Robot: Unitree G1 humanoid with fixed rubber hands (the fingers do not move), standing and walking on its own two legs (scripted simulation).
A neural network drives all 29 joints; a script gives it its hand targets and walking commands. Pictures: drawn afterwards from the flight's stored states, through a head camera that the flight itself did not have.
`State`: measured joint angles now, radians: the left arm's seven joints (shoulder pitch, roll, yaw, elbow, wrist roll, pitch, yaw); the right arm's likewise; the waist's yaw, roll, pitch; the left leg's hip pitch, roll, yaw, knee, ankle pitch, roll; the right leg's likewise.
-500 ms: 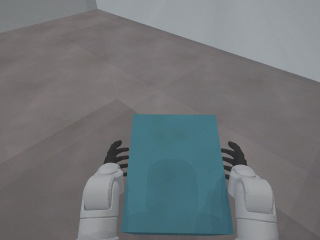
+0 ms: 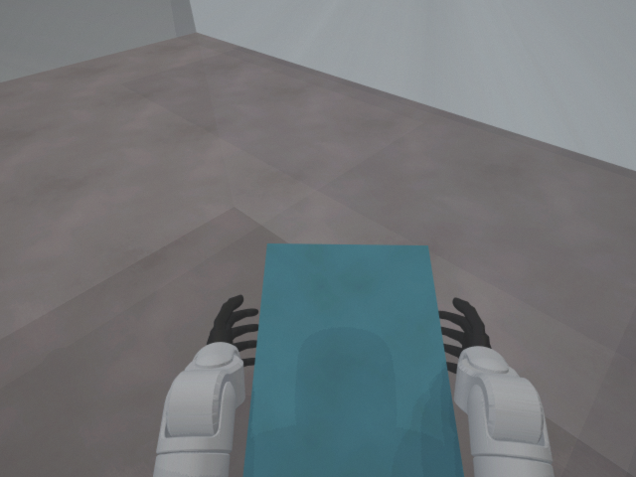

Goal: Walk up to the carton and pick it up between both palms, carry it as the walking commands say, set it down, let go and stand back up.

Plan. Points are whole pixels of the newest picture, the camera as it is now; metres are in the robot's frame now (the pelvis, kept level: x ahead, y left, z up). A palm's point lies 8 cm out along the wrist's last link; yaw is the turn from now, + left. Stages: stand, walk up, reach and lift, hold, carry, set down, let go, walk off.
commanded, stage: carry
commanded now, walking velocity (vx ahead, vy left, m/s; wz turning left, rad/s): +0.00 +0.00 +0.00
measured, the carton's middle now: (345, 367) +0.31 -0.01 -0.03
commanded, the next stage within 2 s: hold in 0.80 s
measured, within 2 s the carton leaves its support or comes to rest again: neither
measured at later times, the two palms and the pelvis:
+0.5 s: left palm (222, 348) +0.28 +0.15 +0.06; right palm (470, 353) +0.28 -0.15 +0.06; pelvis +0.00 +0.00 +0.00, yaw +0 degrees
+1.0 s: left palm (221, 374) +0.26 +0.15 +0.03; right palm (467, 384) +0.26 -0.15 +0.03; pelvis +0.00 +0.00 +0.00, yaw +2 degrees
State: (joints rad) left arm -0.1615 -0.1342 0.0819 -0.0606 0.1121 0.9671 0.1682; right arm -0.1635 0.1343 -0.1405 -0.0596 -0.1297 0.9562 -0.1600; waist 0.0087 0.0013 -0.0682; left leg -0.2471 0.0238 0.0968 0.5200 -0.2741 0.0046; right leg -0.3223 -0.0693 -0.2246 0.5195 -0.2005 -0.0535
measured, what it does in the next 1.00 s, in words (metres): stands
